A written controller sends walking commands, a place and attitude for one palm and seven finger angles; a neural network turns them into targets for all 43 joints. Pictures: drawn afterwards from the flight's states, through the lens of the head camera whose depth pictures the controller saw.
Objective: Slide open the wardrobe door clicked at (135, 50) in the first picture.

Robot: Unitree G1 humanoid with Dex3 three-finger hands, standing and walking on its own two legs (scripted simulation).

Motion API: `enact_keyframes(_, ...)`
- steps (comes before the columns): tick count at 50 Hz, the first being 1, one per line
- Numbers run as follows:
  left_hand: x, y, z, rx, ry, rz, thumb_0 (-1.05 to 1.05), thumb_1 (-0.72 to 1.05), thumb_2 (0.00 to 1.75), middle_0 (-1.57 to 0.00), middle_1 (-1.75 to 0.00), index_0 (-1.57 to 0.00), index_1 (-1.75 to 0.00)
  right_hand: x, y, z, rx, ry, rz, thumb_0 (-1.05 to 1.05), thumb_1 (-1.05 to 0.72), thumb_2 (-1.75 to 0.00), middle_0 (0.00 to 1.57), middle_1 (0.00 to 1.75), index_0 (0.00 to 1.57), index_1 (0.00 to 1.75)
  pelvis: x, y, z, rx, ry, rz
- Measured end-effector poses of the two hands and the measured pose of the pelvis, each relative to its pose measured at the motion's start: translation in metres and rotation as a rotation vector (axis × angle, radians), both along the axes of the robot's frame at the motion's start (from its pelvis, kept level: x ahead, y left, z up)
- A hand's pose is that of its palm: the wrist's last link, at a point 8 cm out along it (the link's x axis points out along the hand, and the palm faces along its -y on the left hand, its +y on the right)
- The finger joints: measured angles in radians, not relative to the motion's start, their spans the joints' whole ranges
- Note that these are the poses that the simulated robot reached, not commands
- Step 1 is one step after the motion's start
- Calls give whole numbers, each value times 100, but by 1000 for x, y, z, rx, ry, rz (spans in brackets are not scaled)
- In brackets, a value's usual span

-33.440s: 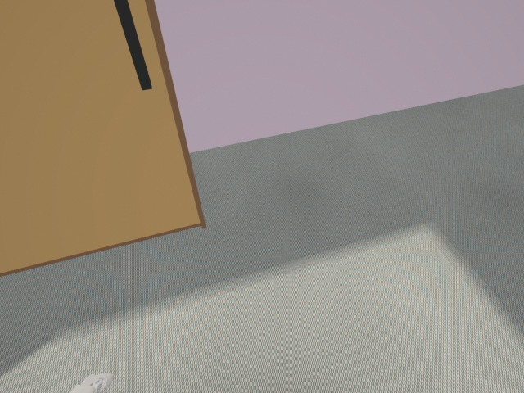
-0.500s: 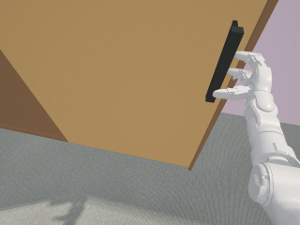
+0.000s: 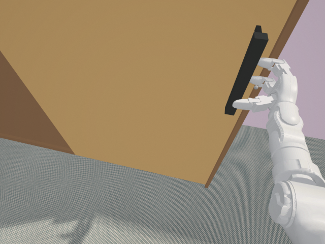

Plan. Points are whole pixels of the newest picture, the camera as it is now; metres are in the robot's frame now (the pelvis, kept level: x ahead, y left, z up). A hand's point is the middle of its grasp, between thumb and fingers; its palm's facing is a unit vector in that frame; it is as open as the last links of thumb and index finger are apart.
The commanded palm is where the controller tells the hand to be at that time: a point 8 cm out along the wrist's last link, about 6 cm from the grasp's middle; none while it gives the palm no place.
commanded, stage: slide the fingers in behind the handle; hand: right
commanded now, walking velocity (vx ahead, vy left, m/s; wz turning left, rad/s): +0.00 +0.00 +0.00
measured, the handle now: (242, 75) +0.53 -0.13 +0.14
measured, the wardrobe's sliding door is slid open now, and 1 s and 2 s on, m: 0.00 0.00 0.00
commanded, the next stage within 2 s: loosen the grip on the handle in 1.08 s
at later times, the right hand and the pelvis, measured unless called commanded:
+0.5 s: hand (251, 92) +0.45 -0.14 +0.15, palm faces +0.11 +0.99 +0.03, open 14.0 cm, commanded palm +0.42 -0.19 +0.15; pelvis -0.01 +0.00 +0.00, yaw -1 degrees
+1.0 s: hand (249, 93) +0.45 -0.13 +0.15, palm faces +0.12 +0.99 +0.01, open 14.1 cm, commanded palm +0.43 -0.16 +0.15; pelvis -0.02 +0.00 +0.00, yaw -2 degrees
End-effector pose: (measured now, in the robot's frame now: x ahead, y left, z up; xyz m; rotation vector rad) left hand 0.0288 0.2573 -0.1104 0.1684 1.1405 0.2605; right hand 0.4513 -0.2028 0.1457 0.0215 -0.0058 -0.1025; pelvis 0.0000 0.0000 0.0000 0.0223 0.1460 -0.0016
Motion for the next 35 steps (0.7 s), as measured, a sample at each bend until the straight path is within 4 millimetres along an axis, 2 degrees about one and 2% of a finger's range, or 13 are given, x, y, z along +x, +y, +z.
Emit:
enact_keyframes(11,31,-2,3,-4,-73,-40,1,91,89,-20,-30,-20,-30,-21,9,0,3,3,11,-2,50,-30,30,120,30,121,0,-1,1,-1,-31,-11)
enact_keyframes(19,47,-5,7,-2,-127,-68,1,91,89,-20,-30,-20,-30,-24,16,2,2,12,-4,-2,50,-30,29,120,30,120,-6,1,2,-4,-43,-16)
enact_keyframes(25,40,-5,6,-6,-120,-70,1,91,89,-20,-30,-21,-30,-26,15,6,5,5,-3,-2,50,-30,29,120,30,120,-9,3,2,-4,-47,-17)
enact_keyframes(35,13,0,1,2,-55,-52,1,91,89,-20,-30,-20,-30,-25,16,4,-6,6,-6,-2,50,-30,30,122,30,120,-13,2,1,-1,-40,-23)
